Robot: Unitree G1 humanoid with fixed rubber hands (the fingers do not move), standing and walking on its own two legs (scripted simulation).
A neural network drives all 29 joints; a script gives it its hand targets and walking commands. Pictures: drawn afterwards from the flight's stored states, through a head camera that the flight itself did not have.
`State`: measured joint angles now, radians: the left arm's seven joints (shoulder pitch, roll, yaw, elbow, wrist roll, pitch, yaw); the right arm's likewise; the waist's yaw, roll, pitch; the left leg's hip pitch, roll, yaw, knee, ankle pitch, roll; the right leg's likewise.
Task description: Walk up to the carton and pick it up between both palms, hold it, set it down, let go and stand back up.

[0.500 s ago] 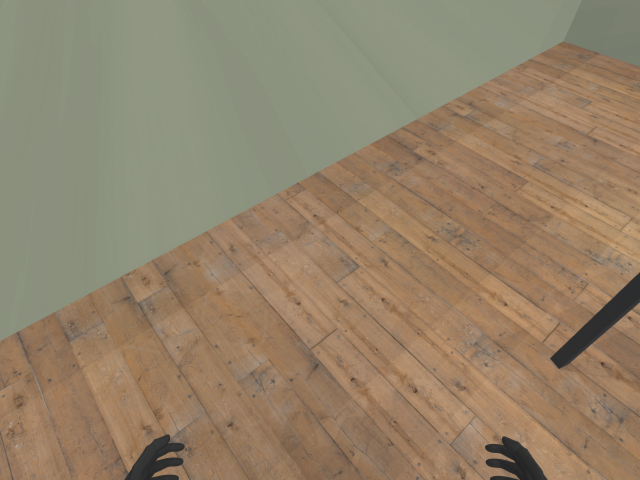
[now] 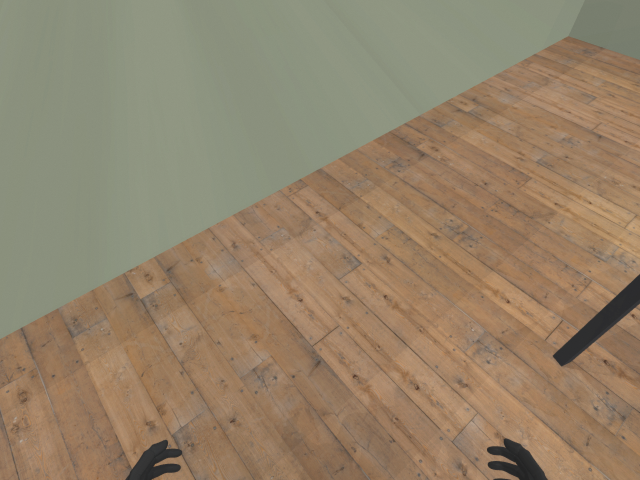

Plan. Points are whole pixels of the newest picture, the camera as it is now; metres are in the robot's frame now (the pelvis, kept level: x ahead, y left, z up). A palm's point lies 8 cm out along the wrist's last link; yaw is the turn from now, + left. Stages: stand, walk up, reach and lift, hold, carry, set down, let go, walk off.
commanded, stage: stand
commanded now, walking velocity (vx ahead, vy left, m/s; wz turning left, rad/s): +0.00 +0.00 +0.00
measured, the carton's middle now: out of the picture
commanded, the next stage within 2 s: walk up in 0.10 s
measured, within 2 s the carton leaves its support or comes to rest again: neither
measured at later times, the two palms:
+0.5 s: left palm out of the picture +0.14 +0.22 -0.09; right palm out of the picture +0.05 -0.33 -0.10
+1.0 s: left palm (324, 377) +0.28 +0.02 -0.10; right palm out of the picture -0.12 -0.38 -0.09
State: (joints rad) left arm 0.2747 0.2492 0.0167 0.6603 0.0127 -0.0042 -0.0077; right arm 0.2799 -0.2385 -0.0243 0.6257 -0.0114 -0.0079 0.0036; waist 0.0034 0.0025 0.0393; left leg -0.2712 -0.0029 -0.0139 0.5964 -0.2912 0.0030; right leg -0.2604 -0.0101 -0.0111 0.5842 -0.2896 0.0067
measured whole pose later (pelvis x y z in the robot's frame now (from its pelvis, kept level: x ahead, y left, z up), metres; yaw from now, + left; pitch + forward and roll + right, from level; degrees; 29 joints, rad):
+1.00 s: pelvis +0.02 -0.13 +0.00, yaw -40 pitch -4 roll +2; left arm 0.28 0.34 0.07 0.64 0.06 0.09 -0.11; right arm 0.38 -0.29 -0.06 0.71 -0.08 -0.07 -0.06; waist -0.02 -0.07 0.07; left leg -0.20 0.12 0.22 0.60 -0.32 0.00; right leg -0.55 -0.04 0.05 1.12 -0.32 0.06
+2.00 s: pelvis +0.06 -0.48 -0.01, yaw -70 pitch -2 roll +0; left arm 0.32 0.27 0.04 0.66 0.04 -0.02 -0.01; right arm 0.38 -0.30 -0.04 0.58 -0.03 -0.01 0.01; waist 0.03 0.04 0.07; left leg -0.48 0.10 0.03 1.00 -0.42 0.00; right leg -0.32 0.05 0.00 0.65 -0.29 -0.05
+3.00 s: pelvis +0.09 -0.54 +0.00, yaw -71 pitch -2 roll +0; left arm 0.29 0.28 0.02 0.66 0.03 0.02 -0.04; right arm 0.34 -0.27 -0.03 0.64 -0.04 -0.01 0.00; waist 0.00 -0.02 0.02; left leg -0.31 0.04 0.05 0.59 -0.25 0.01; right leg -0.21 0.03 0.02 0.62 -0.39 -0.03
